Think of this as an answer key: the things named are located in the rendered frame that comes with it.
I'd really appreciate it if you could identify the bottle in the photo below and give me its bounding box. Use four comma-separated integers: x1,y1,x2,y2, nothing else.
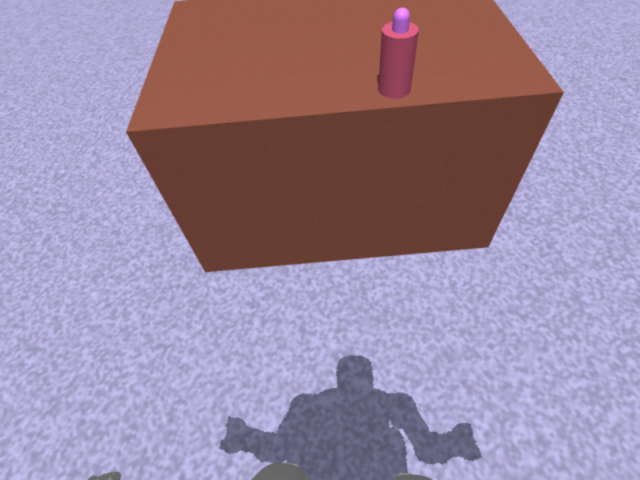
378,7,419,99

